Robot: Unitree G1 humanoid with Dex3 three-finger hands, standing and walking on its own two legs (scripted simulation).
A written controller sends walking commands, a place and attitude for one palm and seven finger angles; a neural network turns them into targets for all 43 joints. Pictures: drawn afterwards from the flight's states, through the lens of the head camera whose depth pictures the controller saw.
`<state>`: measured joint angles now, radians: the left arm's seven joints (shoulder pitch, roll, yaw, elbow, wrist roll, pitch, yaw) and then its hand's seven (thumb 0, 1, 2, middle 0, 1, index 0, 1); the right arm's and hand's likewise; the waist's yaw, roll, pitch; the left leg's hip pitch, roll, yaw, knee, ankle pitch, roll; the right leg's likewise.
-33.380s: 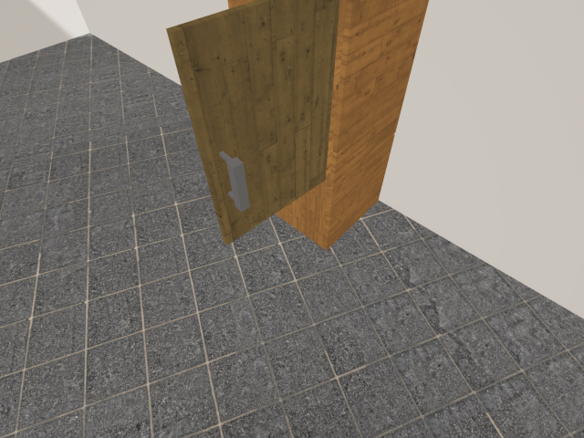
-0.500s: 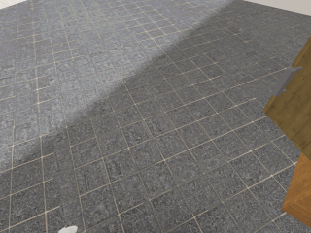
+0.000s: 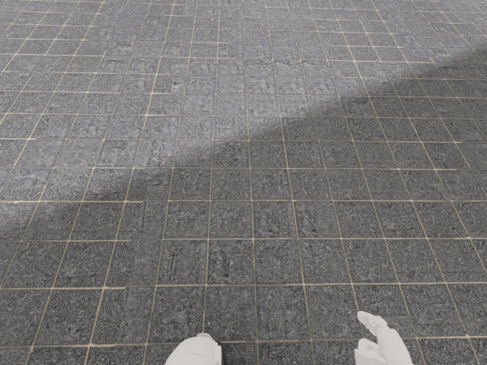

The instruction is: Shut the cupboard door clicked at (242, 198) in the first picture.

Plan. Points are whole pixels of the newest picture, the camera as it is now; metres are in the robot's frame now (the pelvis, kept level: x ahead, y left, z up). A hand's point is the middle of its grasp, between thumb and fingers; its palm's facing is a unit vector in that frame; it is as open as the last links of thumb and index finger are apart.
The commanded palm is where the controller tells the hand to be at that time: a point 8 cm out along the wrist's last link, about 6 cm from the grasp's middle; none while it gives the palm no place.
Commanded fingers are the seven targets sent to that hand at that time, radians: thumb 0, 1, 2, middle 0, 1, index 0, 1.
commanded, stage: walk to a spot facing it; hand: left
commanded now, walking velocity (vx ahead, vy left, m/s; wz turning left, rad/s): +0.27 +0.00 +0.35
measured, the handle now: out of the picture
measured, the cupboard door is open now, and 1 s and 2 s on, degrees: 57 57 57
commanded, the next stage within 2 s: turn to face it in 0.10 s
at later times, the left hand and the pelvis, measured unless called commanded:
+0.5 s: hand (188, 292) +0.25 +0.13 -0.14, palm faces -0.01 -0.98 -0.22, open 7.4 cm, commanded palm none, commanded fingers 0.00 0.90 0.90 -0.20 -0.30 -0.20 -0.30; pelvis +0.16 -0.04 +0.02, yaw -1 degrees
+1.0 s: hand (170, 252) +0.33 +0.19 -0.14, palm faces -0.19 -0.96 -0.20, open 7.4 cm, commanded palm none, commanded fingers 0.00 0.90 0.90 -0.20 -0.30 -0.20 -0.30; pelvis +0.21 +0.00 +0.03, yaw -17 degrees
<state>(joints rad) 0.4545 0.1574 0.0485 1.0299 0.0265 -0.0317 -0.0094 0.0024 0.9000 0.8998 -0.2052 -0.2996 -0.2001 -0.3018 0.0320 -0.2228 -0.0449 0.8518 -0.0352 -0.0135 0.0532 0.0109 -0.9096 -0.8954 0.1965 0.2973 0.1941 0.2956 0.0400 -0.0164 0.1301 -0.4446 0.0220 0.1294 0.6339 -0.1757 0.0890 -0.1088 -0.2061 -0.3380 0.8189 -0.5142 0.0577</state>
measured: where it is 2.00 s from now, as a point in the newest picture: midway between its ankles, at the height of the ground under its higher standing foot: (247, 349)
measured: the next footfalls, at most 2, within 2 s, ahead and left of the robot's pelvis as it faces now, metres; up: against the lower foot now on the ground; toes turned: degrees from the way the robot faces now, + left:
right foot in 0.40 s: +0.25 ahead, -0.14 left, +0.00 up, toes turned -2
left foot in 0.84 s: +0.28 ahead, +0.10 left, +0.00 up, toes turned -10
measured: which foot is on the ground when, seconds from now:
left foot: down 0.00-0.42, up 0.44-0.82, down 0.84-1.00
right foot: up 0.00-0.38, down 0.40-0.84, up 0.86-1.00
